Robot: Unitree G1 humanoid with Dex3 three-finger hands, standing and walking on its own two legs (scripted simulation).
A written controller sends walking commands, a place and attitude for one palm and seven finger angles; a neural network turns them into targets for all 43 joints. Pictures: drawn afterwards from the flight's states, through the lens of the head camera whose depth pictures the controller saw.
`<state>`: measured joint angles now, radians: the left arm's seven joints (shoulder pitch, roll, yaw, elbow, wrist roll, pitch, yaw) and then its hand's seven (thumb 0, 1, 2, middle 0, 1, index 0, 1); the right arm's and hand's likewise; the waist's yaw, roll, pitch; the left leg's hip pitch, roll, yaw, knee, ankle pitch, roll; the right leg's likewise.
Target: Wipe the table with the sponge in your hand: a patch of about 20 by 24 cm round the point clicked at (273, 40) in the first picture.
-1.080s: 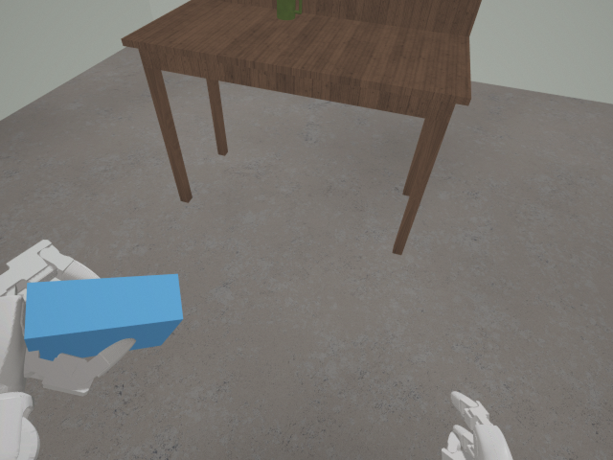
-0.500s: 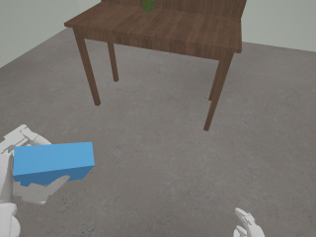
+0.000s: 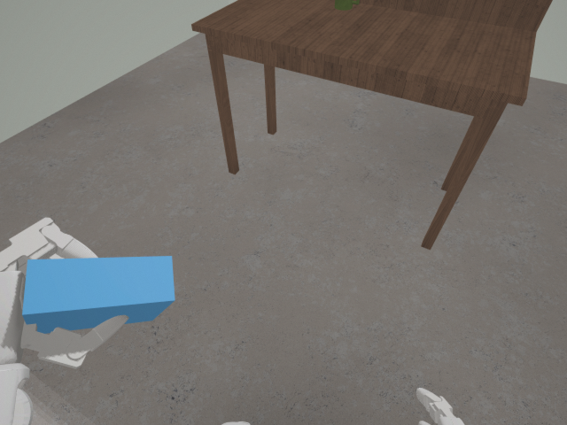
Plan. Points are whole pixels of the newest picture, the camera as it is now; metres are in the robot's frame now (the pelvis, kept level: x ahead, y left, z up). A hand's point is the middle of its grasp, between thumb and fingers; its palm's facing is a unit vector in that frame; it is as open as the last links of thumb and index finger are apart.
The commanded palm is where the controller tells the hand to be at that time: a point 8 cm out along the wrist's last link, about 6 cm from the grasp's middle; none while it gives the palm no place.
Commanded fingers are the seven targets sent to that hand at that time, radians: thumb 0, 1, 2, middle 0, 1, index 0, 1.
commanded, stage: walk to a spot facing it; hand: left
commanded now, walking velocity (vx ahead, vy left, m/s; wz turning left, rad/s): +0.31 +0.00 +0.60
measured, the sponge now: (122, 294) +0.23 +0.18 +0.15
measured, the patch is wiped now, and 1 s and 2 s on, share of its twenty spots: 0.00 0.00 0.00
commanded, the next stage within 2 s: none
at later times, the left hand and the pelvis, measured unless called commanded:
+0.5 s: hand (29, 245) +0.26 +0.28 +0.19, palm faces +0.58 -0.69 -0.44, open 9.2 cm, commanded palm +0.19 +0.31 +0.19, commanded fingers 0.00 0.10 1.30 -1.20 -1.60 -1.20 -1.60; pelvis +0.10 +0.00 -0.01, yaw +14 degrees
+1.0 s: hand (77, 184) +0.35 +0.26 +0.20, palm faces +0.66 -0.57 -0.49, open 9.2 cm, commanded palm +0.27 +0.29 +0.19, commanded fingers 0.00 0.10 1.30 -1.20 -1.60 -1.20 -1.60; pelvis +0.24 -0.03 +0.01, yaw +26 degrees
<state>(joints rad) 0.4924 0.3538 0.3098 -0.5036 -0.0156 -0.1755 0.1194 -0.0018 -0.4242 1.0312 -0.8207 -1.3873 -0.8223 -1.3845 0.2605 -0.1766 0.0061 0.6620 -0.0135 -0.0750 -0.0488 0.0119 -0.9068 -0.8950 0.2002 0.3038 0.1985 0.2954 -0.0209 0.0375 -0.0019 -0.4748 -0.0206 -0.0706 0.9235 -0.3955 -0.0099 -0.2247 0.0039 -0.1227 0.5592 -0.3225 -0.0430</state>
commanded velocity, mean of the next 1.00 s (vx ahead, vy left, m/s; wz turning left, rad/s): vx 0.35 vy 0.00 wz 0.39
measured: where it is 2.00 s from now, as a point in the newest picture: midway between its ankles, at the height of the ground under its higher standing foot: (270, 356)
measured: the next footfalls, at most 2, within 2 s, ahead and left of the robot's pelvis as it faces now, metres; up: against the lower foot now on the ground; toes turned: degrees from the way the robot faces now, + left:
left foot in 0.32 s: +0.14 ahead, +0.16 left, +0.00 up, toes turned +21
right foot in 0.64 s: +0.28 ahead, -0.12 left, +0.00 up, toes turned +8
